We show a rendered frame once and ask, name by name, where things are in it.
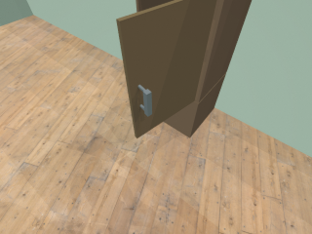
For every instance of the cupboard door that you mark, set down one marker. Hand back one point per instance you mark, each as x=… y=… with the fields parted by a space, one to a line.
x=163 y=50

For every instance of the handle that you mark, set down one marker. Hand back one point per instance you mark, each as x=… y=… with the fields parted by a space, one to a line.
x=147 y=101

